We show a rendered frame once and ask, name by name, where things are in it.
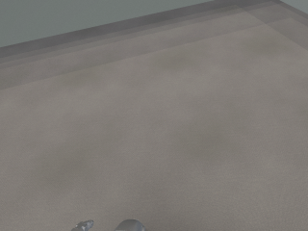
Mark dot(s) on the left robot thigh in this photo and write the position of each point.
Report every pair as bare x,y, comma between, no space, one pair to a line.
130,225

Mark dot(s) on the left robot hand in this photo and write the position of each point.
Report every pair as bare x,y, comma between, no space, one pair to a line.
83,225

